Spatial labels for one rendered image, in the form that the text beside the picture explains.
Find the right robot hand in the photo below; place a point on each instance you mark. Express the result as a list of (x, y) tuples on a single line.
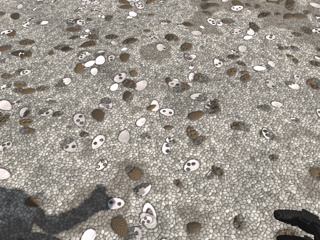
[(305, 220)]

